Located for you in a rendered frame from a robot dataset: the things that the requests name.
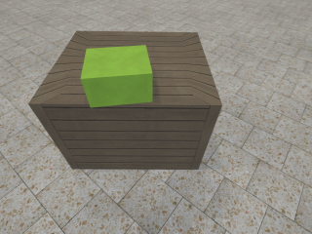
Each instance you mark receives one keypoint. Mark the pedestal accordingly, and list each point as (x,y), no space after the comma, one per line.
(171,132)

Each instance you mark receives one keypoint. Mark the carton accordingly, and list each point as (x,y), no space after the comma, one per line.
(117,76)

